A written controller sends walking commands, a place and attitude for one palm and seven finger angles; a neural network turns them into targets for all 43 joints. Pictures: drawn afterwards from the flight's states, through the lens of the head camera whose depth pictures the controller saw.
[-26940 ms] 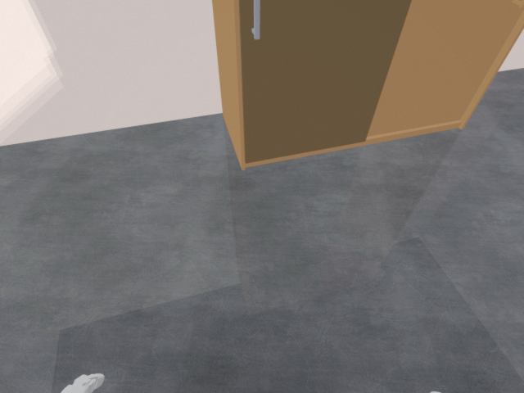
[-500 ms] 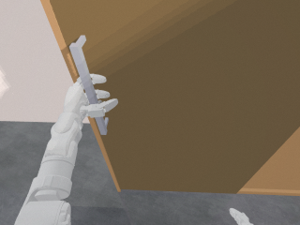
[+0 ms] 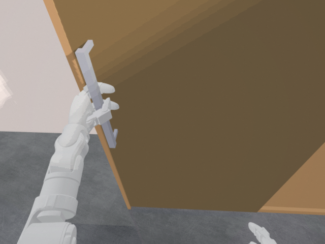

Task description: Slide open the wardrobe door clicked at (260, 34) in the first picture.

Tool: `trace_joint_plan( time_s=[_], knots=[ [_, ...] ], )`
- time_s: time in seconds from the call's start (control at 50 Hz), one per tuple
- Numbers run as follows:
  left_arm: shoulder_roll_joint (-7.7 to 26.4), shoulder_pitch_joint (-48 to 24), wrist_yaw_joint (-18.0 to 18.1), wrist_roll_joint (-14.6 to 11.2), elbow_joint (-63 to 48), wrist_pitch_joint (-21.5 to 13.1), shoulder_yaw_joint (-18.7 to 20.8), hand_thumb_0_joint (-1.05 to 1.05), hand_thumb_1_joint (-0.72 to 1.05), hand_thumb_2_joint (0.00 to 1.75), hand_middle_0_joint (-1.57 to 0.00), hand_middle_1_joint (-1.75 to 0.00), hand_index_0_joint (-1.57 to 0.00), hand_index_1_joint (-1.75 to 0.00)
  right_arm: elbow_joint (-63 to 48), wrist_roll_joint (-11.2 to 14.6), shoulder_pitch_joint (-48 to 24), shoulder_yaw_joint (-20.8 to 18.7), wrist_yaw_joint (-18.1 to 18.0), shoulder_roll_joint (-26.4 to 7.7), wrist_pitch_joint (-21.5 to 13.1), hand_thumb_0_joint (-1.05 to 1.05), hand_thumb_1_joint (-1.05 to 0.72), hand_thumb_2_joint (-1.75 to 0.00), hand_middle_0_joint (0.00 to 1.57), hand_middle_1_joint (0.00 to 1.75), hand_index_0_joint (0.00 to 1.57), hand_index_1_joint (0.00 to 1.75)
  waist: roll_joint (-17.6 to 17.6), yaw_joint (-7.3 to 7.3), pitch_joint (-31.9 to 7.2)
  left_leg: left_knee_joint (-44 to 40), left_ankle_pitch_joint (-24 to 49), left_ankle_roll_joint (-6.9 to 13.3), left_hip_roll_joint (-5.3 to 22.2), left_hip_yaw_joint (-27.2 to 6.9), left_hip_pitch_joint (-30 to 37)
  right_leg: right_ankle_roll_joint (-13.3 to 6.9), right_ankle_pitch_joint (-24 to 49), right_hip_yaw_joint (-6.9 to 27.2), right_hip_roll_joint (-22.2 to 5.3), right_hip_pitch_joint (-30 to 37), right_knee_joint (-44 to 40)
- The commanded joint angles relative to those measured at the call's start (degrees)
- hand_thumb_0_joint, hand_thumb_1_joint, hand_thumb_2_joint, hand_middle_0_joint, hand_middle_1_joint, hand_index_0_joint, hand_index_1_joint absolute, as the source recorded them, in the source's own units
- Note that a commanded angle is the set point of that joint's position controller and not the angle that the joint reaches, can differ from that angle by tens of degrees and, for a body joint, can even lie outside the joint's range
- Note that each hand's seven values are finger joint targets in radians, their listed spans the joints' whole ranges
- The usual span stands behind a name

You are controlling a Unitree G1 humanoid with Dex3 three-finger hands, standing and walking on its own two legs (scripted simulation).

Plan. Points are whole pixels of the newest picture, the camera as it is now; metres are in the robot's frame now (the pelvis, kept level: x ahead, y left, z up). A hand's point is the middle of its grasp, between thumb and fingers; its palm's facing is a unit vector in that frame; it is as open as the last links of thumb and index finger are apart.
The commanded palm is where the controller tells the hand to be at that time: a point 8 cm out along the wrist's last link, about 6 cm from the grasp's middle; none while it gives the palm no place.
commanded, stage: grip the handle and tug to test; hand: left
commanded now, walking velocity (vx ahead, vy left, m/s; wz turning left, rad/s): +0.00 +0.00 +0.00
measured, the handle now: (102, 103) +0.43 +0.18 +0.13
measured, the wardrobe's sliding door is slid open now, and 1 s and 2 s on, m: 0.00 0.01 0.07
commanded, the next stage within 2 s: tug the door sideways, standing still in 0.46 s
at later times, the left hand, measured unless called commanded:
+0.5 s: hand (108, 112) +0.38 +0.15 +0.15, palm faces +0.01 -1.00 -0.02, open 5.3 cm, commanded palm +0.33 +0.20 +0.15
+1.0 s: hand (111, 112) +0.38 +0.15 +0.15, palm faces +0.06 -1.00 -0.03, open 5.3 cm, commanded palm +0.36 +0.16 +0.15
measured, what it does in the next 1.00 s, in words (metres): stands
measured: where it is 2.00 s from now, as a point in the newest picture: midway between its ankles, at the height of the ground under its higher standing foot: outside the picture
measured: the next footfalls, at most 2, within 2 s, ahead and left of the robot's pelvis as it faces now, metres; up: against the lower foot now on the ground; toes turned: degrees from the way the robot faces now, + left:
left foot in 1.74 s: +0.10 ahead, +0.10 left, +0.00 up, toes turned +9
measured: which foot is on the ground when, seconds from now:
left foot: down 0.00-1.00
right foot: down 0.00-1.00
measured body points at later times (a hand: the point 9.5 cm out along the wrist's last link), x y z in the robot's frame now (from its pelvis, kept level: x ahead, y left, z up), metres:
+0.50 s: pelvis +0.02 +0.00 +0.00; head +0.01 -0.02 +0.45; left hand +0.38 +0.21 +0.15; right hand +0.16 -0.25 -0.10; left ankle +0.05 +0.14 -0.73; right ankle -0.06 -0.12 -0.73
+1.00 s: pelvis +0.02 +0.00 +0.00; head +0.02 -0.02 +0.45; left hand +0.38 +0.20 +0.15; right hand +0.19 -0.23 -0.10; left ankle +0.05 +0.14 -0.73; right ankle -0.06 -0.12 -0.73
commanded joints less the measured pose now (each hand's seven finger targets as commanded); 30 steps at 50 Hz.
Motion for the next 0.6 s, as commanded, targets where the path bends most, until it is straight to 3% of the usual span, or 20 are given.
trace_joint_plan(
  time_s=[0.0,0.1,0.18,0.24,0.3,0.32,0.46,0.54,0.58],
  knots=[
    [8.48,-25.00,-0.63,0.09,-13.28,-4.01,1.40,0.00,0.90,0.90,-0.45,-1.40,-0.45,-1.40,-7.83,-0.05,-3.82,-2.57,-0.40,-6.86,-2.56,0.00,-0.90,-0.90,0.20,0.30,0.20,0.30,-2.67,-1.05,-15.33,-1.64,12.59,3.52,-2.53,0.41,17.63,-0.20,24.24,-0.97,2.15,-6.38,-4.76],
    [6.98,-22.78,-1.01,-0.13,-14.31,-3.91,0.33,0.00,0.90,0.90,-0.45,-1.40,-0.45,-1.40,-8.38,0.06,-4.29,-2.57,-0.20,-6.60,-2.56,0.00,-0.90,-0.90,0.20,0.30,0.20,0.30,-0.75,-0.61,-15.52,-1.57,12.79,3.43,-2.62,0.53,17.94,-0.30,24.27,-1.05,2.12,-6.32,-4.64],
    [6.86,-18.96,-1.11,-0.52,-15.52,-3.68,0.77,0.00,0.90,0.90,-0.45,-1.40,-0.45,-1.40,-8.99,0.05,-4.52,-2.63,0.02,-6.59,-2.72,0.00,-0.90,-0.90,0.20,0.30,0.20,0.30,-2.97,-0.13,-15.61,-1.69,14.01,3.60,-2.50,0.62,17.63,-0.16,26.16,-1.21,2.14,-5.04,-4.54],
    [6.75,-15.23,-1.42,-0.49,-16.65,-3.40,0.69,0.00,0.90,0.90,-0.45,-1.40,-0.45,-1.40,-9.52,-0.06,-4.65,-2.62,0.19,-6.68,-2.61,0.00,-0.90,-0.90,0.20,0.30,0.20,0.30,-2.66,0.47,-15.76,-1.64,14.93,3.61,-2.60,0.88,17.36,-0.30,27.17,-1.32,2.05,-3.54,-4.39],
    [8.28,-13.77,-1.76,-0.86,-18.64,-2.87,2.56,0.00,0.90,0.90,-0.45,-1.40,-0.45,-1.40,-9.98,0.10,-5.16,-2.69,0.15,-6.66,-2.44,0.00,-0.90,-0.90,0.20,0.30,0.20,0.30,-3.36,0.70,-15.49,-1.93,15.83,3.62,-2.45,1.21,17.28,-0.13,29.06,-1.14,2.13,-3.24,-4.26],
    [6.95,-11.96,-2.03,-0.95,-20.42,-2.63,1.52,0.00,0.90,0.90,-0.45,-1.40,-0.45,-1.40,-10.61,0.10,-5.53,-2.63,0.35,-6.35,-2.61,0.00,-0.90,-0.90,0.20,0.30,0.20,0.30,-1.09,1.16,-16.32,-1.80,16.68,3.54,-2.60,1.37,17.84,-0.21,29.82,-1.08,2.04,-2.79,-3.94],
    [4.77,-3.35,-1.79,-1.13,-29.67,-0.94,-0.42,0.00,0.90,0.90,-0.45,-1.40,-0.45,-1.40,-12.20,0.12,-6.48,-2.79,1.03,-5.88,-2.84,0.00,-0.90,-0.90,0.20,0.30,0.20,0.30,-1.55,1.52,-16.72,-1.55,22.91,3.56,-1.98,1.63,19.75,-0.12,35.26,-1.63,2.00,-0.89,-3.14],
    [6.35,-0.62,-1.56,-1.29,-30.54,1.05,1.17,0.00,0.90,0.90,-0.45,-1.40,-0.45,-1.40,-12.07,-0.18,-6.24,-2.79,0.76,-6.31,-2.36,0.00,-0.90,-0.90,0.20,0.30,0.20,0.30,-2.55,1.64,-15.52,-1.54,23.71,3.58,-2.03,1.84,19.25,-0.06,36.98,-1.62,1.90,0.34,-3.52],
    [10.17,-8.26,-1.28,-1.07,-28.61,1.65,4.73,0.00,0.90,0.90,-0.45,-1.40,-0.45,-1.40,-10.60,-0.20,-5.74,-2.84,-0.03,-6.68,-1.65,0.00,-0.90,-0.90,0.20,0.30,0.20,0.30,-2.16,0.47,-15.08,-1.58,23.28,3.55,-2.24,1.99,19.27,0.06,37.45,-1.11,2.10,-1.10,-3.84]
  ],
)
